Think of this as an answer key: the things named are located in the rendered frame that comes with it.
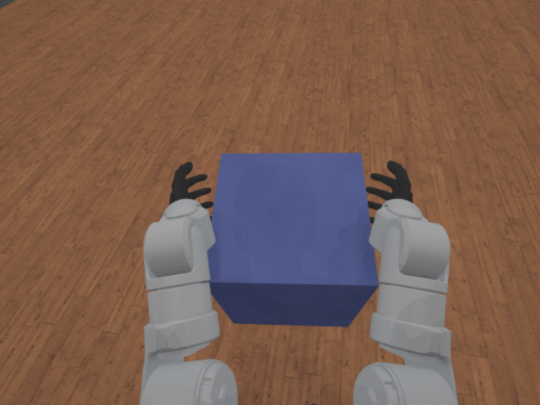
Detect left robot upper arm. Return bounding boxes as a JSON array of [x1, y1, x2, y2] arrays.
[[141, 359, 238, 405]]

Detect right robot hand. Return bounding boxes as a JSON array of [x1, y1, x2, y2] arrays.
[[366, 160, 413, 224]]

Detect carton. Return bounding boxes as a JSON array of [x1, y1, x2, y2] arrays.
[[203, 153, 379, 327]]

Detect right robot upper arm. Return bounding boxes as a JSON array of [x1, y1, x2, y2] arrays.
[[354, 362, 457, 405]]

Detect left robot hand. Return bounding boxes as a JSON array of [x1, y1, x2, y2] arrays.
[[170, 162, 213, 220]]

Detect robot right forearm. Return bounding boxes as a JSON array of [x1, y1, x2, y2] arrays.
[[369, 199, 458, 405]]

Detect robot left forearm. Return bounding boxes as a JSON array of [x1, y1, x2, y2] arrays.
[[139, 199, 220, 405]]

